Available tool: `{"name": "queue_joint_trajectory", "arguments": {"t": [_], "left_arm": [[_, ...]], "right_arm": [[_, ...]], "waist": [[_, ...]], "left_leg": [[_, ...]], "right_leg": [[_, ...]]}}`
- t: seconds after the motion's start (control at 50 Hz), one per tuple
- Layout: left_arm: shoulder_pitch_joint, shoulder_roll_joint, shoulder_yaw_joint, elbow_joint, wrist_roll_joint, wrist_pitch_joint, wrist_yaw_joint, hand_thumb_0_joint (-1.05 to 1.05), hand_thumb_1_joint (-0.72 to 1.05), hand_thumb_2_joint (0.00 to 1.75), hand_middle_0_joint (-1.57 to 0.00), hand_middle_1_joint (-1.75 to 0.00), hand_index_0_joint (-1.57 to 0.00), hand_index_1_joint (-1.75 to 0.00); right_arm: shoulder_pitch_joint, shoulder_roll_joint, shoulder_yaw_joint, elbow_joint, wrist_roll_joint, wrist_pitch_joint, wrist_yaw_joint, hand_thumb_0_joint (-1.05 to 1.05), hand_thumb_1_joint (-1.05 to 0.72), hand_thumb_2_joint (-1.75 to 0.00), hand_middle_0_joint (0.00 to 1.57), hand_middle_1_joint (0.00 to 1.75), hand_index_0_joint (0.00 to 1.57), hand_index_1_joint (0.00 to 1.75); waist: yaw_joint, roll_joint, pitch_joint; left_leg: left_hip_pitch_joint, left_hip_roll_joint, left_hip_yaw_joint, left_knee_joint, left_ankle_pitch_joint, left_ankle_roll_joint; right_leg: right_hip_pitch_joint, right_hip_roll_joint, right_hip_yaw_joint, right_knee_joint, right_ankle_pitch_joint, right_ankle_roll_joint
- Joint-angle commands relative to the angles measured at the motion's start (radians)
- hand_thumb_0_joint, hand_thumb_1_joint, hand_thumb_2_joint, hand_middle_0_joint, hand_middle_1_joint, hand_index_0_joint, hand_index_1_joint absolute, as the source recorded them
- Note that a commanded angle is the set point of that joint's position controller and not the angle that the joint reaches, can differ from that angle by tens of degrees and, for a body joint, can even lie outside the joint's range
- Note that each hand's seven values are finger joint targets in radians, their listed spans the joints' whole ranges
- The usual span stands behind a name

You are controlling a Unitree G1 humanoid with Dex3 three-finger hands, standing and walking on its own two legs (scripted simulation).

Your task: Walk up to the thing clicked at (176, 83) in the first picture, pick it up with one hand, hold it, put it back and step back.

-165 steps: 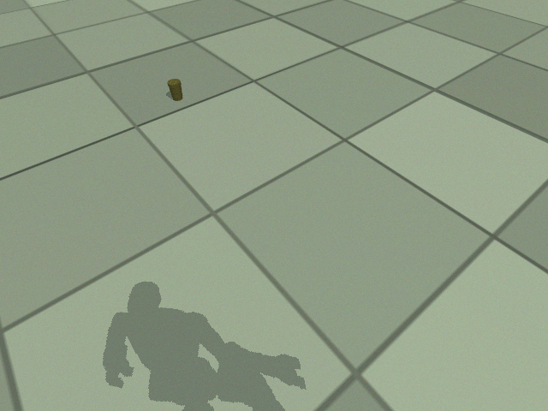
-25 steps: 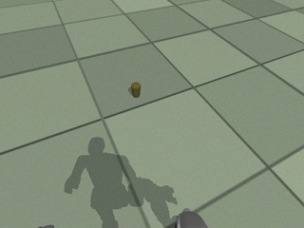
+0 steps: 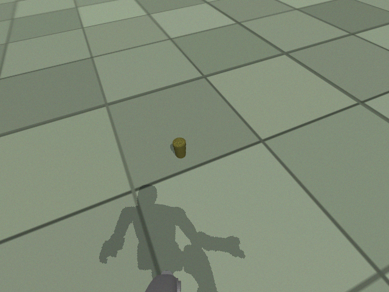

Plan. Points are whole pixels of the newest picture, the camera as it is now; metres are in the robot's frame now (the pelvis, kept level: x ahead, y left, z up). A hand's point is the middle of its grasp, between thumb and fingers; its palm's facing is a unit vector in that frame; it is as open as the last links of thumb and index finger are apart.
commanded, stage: walk up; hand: left
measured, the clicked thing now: (180, 148) +1.09 +0.19 -0.71
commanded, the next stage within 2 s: none
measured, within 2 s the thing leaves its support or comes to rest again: neither
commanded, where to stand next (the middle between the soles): +0.78 -0.01 m, yaw +1 degrees
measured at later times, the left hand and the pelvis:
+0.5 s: hand (98, 238) +0.28 +0.29 -0.14, palm faces -0.07 -0.94 -0.34, open 7.4 cm; pelvis +0.22 +0.02 +0.00, yaw -1 degrees
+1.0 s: hand (134, 182) +0.44 +0.23 -0.12, palm faces +0.01 -0.92 -0.39, open 7.4 cm; pelvis +0.40 -0.04 +0.00, yaw +1 degrees
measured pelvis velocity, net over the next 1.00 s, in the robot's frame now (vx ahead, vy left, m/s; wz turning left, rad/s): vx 0.40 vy -0.04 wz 0.02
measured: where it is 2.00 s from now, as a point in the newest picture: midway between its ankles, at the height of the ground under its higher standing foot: (212, 203)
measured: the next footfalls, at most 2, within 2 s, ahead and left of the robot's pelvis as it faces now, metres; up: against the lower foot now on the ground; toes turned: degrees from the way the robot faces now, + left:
left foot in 0.14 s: +0.25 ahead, +0.14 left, +0.00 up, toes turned +5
right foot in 0.64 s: +0.44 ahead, -0.15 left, +0.00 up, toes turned -5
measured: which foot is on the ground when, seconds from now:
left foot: up 0.00-0.12, down 0.14-0.68, up 0.70-1.00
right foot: down 0.00-0.18, up 0.20-0.62, down 0.64-1.00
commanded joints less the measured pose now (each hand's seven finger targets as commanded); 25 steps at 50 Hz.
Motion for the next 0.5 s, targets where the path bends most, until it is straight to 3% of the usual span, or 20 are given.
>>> {"name": "queue_joint_trajectory", "arguments": {"t": [0.0, 0.02, 0.06, 0.08, 0.1, 0.12, 0.14, 0.16, 0.18, 0.2, 0.22, 0.24, 0.26, 0.28, 0.32, 0.4, 0.46, 0.48], "left_arm": [[0.005, 0.267, 0.086, -0.082, 0.0, -0.024, 0.016, 0.0, 0.9, 0.9, -0.2, -0.3, -0.2, -0.3], [0.016, 0.263, 0.085, -0.078, -0.001, -0.019, 0.016, 0.0, 0.9, 0.9, -0.2, -0.3, -0.2, -0.3], [-0.01, 0.288, 0.089, -0.091, 0.001, -0.013, 0.021, 0.0, 0.9, 0.9, -0.2, -0.3, -0.2, -0.3], [0.001, 0.287, 0.086, -0.087, -0.003, -0.007, 0.022, 0.0, 0.9, 0.9, -0.2, -0.3, -0.2, -0.3], [-0.022, 0.29, 0.081, -0.1, -0.005, -0.005, 0.024, 0.0, 0.9, 0.9, -0.2, -0.3, -0.2, -0.3], [0.015, 0.256, 0.065, -0.101, -0.013, -0.001, 0.026, 0.0, 0.9, 0.9, -0.2, -0.3, -0.2, -0.3], [0.065, 0.194, 0.041, -0.109, -0.021, 0.003, 0.027, 0.0, 0.9, 0.9, -0.2, -0.3, -0.2, -0.3], [0.102, 0.141, 0.031, -0.107, -0.03, 0.007, 0.026, 0.0, 0.9, 0.9, -0.2, -0.3, -0.2, -0.3], [0.072, 0.27, 0.058, -0.091, -0.021, 0.018, 0.038, 0.0, 0.9, 0.9, -0.2, -0.3, -0.2, -0.3], [0.021, 0.291, 0.05, -0.083, -0.014, 0.015, 0.039, 0.0, 0.9, 0.9, -0.2, -0.3, -0.2, -0.3], [0.008, 0.275, 0.043, -0.078, -0.013, 0.01, 0.033, 0.0, 0.9, 0.9, -0.2, -0.3, -0.2, -0.3], [0.032, 0.251, 0.043, -0.059, -0.016, 0.011, 0.026, 0.0, 0.9, 0.9, -0.2, -0.3, -0.2, -0.3], [0.063, 0.241, 0.044, -0.044, -0.02, 0.015, 0.017, 0.0, 0.9, 0.9, -0.2, -0.3, -0.2, -0.3], [0.078, 0.231, 0.045, -0.034, -0.02, 0.022, 0.011, 0.0, 0.9, 0.9, -0.2, -0.3, -0.2, -0.3], [0.101, 0.219, 0.048, -0.025, -0.015, 0.03, 0.001, 0.0, 0.9, 0.9, -0.2, -0.3, -0.2, -0.3], [-0.005, 0.208, 0.048, -0.056, -0.004, 0.033, -0.021, 0.0, 0.9, 0.9, -0.2, -0.3, -0.2, -0.3], [-0.118, 0.199, 0.054, -0.077, 0.002, 0.028, -0.033, 0.0, 0.9, 0.9, -0.2, -0.3, -0.2, -0.3], [-0.115, 0.191, 0.053, -0.075, 0.0, 0.025, -0.034, 0.0, 0.9, 0.9, -0.2, -0.3, -0.2, -0.3]], "right_arm": [[-0.136, -0.14, -0.039, -0.109, -0.003, -0.05, 0.003, 0.0, -0.9, -0.9, 0.2, 0.3, 0.2, 0.3], [-0.147, -0.141, -0.039, -0.112, -0.003, -0.054, 0.004, 0.0, -0.9, -0.9, 0.2, 0.3, 0.2, 0.3], [-0.117, -0.149, -0.046, -0.108, -0.006, -0.056, 0.0, 0.0, -0.9, -0.9, 0.2, 0.3, 0.2, 0.3], [-0.11, -0.15, -0.047, -0.103, -0.005, -0.059, -0.003, 0.0, -0.9, -0.9, 0.2, 0.3, 0.2, 0.3], [-0.03, -0.161, -0.053, -0.084, -0.013, -0.063, -0.008, 0.0, -0.9, -0.9, 0.2, 0.3, 0.2, 0.3], [0.068, -0.195, -0.067, -0.057, -0.024, -0.071, -0.019, 0.0, -0.9, -0.9, 0.2, 0.3, 0.2, 0.3], [0.194, -0.258, -0.093, -0.034, -0.046, -0.074, -0.028, 0.0, -0.9, -0.9, 0.2, 0.3, 0.2, 0.3], [0.223, -0.31, -0.106, -0.061, -0.041, -0.077, -0.043, 0.0, -0.9, -0.9, 0.2, 0.3, 0.2, 0.3], [0.214, -0.324, -0.114, -0.063, 0.003, -0.072, -0.044, 0.0, -0.9, -0.9, 0.2, 0.3, 0.2, 0.3], [0.18, -0.302, -0.111, -0.063, 0.015, -0.068, -0.047, 0.0, -0.9, -0.9, 0.2, 0.3, 0.2, 0.3], [0.131, -0.265, -0.087, -0.081, 0.025, -0.069, -0.052, 0.0, -0.9, -0.9, 0.2, 0.3, 0.2, 0.3], [0.082, -0.237, -0.069, -0.094, 0.027, -0.074, -0.055, 0.0, -0.9, -0.9, 0.2, 0.3, 0.2, 0.3], [0.066, -0.216, -0.059, -0.095, 0.033, -0.079, -0.055, 0.0, -0.9, -0.9, 0.2, 0.3, 0.2, 0.3], [0.055, -0.214, -0.057, -0.093, 0.035, -0.086, -0.053, 0.0, -0.9, -0.9, 0.2, 0.3, 0.2, 0.3], [0.035, -0.214, -0.059, -0.112, 0.029, -0.095, -0.049, 0.0, -0.9, -0.9, 0.2, 0.3, 0.2, 0.3], [0.032, -0.232, -0.065, -0.116, 0.017, -0.102, -0.042, 0.0, -0.9, -0.9, 0.2, 0.3, 0.2, 0.3], [0.072, -0.236, -0.066, -0.1, 0.013, -0.098, -0.037, 0.0, -0.9, -0.9, 0.2, 0.3, 0.2, 0.3], [0.061, -0.244, -0.067, -0.103, 0.016, -0.097, -0.037, 0.0, -0.9, -0.9, 0.2, 0.3, 0.2, 0.3]], "waist": [[0.042, -0.159, 0.052], [0.044, -0.146, 0.035], [0.02, -0.149, 0.0], [0.017, -0.122, 0.002], [-0.037, -0.104, -0.038], [-0.071, 0.002, -0.104], [-0.123, 0.161, -0.202], [-0.119, 0.266, -0.236], [-0.133, 0.142, -0.233], [-0.129, 0.076, -0.156], [-0.101, -0.001, -0.094], [-0.069, -0.006, -0.04], [-0.048, 0.013, -0.017], [-0.035, 0.037, 0.002], [-0.025, 0.059, -0.009], [-0.042, 0.084, 0.048], [-0.074, 0.072, 0.069], [-0.061, 0.088, 0.065]], "left_leg": [[0.027, 0.021, 0.029, -0.204, 0.039, 0.008], [0.049, 0.004, 0.049, -0.234, 0.028, 0.018], [0.124, 0.003, 0.055, -0.236, -0.02, 0.047], [0.165, -0.03, 0.089, -0.265, -0.053, 0.052], [0.305, -0.038, 0.088, -0.303, -0.036, 0.07], [0.479, -0.072, 0.104, -0.341, -0.075, 0.093], [0.705, 0.066, -0.105, -0.378, -0.198, 0.161], [0.862, 0.298, -0.556, -0.45, -0.307, 0.239], [0.833, 0.353, -0.662, -0.505, -0.353, 0.319], [0.738, 0.347, -0.595, -0.523, -0.276, 0.319], [0.613, 0.288, -0.413, -0.527, -0.117, 0.261], [0.509, 0.233, -0.284, -0.531, -0.055, 0.203], [0.448, 0.195, -0.189, -0.545, -0.015, 0.171], [0.388, 0.175, -0.146, -0.564, -0.033, 0.172], [0.385, 0.161, -0.097, -0.58, -0.084, 0.199], [0.386, 0.171, -0.058, -0.638, -0.178, 0.234], [0.395, 0.128, -0.024, -0.628, -0.17, 0.209], [0.396, 0.142, -0.02, -0.611, -0.153, 0.208]], "right_leg": [[-0.026, -0.277, 0.154, -0.136, 0.195, -0.071], [0.009, -0.27, 0.139, -0.107, 0.28, -0.071], [0.008, -0.315, 0.168, -0.063, 0.303, -0.101], [0.002, -0.297, 0.149, -0.013, 0.35, -0.096], [-0.055, -0.284, 0.135, 0.082, 0.384, -0.095], [-0.113, -0.206, 0.068, 0.286, 0.418, -0.069], [-0.304, -0.14, 0.035, 0.548, 0.284, -0.023], [-0.58, 0.019, 0.049, 0.737, -0.248, 0.022], [-0.613, -0.039, 0.161, 0.808, -0.272, -0.003], [-0.632, -0.069, 0.188, 0.854, -0.239, 0.0], [-0.572, -0.083, 0.24, 0.83, -0.176, 0.007], [-0.514, -0.103, 0.253, 0.774, -0.117, 0.009], [-0.473, -0.114, 0.236, 0.73, -0.077, 0.016], [-0.441, -0.117, 0.213, 0.711, -0.054, 0.028], [-0.445, -0.125, 0.174, 0.676, -0.007, 0.047], [-0.513, -0.175, 0.128, 0.48, 0.066, 0.077], [-0.492, -0.174, 0.104, 0.346, 0.136, 0.066], [-0.467, -0.18, 0.102, 0.302, 0.166, 0.058]]}}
